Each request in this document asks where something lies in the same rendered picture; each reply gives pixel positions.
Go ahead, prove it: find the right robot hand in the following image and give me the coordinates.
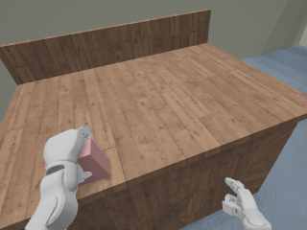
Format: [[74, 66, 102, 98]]
[[222, 177, 259, 221]]

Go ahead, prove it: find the left robot forearm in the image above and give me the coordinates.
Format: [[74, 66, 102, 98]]
[[25, 161, 79, 230]]

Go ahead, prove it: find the left robot hand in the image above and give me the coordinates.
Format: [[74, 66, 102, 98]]
[[43, 126, 96, 184]]

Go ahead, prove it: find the right robot forearm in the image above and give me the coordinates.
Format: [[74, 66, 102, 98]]
[[241, 208, 272, 230]]

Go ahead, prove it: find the sponge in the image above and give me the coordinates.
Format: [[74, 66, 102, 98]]
[[44, 138, 110, 187]]

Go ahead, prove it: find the table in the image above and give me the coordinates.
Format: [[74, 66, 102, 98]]
[[0, 9, 307, 230]]

